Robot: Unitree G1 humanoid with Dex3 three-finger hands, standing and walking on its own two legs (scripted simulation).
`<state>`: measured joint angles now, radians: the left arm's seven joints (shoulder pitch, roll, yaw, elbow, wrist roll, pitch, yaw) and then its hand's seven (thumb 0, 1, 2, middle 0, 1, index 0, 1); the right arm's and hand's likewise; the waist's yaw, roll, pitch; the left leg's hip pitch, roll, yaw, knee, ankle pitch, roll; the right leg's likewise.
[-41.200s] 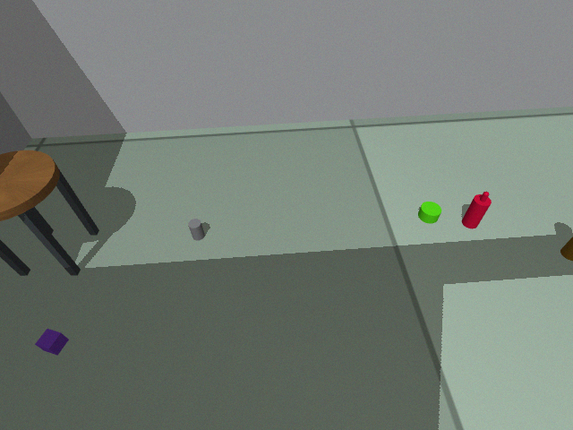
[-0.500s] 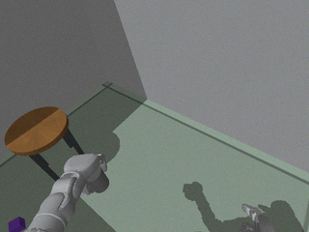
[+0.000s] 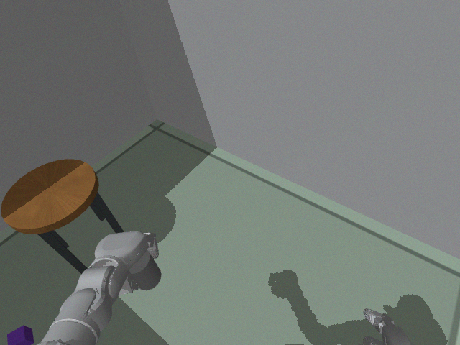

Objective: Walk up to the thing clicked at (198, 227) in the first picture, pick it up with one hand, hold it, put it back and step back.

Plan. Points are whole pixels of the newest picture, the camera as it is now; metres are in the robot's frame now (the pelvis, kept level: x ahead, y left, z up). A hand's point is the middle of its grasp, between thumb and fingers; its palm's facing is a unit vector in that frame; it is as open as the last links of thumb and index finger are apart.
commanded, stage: crouch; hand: left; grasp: from above
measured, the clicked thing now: (142, 268) +0.30 +0.21 -0.07
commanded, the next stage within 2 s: lower in 1.88 s
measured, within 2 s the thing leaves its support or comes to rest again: neither
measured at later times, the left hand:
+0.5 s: hand (151, 286) +0.32 +0.23 -0.22, palm faces -0.43 +0.06 -0.90, open 8.6 cm
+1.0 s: hand (170, 304) +0.35 +0.24 -0.45, palm faces -0.47 +0.00 -0.88, open 8.5 cm
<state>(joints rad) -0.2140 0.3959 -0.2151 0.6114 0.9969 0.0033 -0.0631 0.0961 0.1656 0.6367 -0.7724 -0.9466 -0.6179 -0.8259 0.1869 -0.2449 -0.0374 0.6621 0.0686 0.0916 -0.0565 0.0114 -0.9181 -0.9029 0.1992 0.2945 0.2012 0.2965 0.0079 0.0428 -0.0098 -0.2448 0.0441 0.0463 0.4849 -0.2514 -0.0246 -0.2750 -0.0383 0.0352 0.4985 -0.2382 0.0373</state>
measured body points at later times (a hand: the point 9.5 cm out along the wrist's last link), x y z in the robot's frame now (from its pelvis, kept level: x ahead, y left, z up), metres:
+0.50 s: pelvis -0.04 +0.01 -0.10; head +0.08 +0.02 +0.34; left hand +0.34 +0.23 -0.16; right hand +0.06 -0.28 -0.22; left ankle +0.00 +0.14 -0.74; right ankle +0.02 -0.14 -0.74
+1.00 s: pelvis -0.07 +0.01 -0.29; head +0.14 +0.04 +0.11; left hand +0.37 +0.24 -0.40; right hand -0.01 -0.26 -0.42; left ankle +0.00 +0.14 -0.74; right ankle +0.01 -0.14 -0.74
